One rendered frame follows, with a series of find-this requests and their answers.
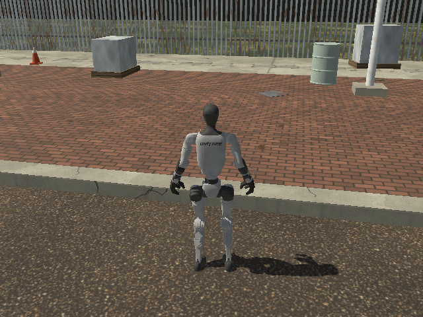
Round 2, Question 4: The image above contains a robot left forearm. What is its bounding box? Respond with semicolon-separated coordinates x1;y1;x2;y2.
172;158;185;184

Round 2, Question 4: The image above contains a left robot upper arm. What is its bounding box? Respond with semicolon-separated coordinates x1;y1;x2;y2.
179;133;197;168

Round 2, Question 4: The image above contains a humanoid robot head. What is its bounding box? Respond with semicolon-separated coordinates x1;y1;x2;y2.
200;104;222;135

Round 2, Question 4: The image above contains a left robot shin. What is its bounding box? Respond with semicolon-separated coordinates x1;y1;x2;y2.
194;219;205;263

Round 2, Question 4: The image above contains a robot right forearm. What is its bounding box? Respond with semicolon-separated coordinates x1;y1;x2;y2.
238;158;252;183

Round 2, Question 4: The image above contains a right robot upper arm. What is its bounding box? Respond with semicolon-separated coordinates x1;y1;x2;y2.
225;133;245;168

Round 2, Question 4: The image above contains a left robot hand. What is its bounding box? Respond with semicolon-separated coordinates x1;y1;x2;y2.
170;180;185;195

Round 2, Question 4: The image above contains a right robot hand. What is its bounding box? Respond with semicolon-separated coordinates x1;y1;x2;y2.
240;179;255;195

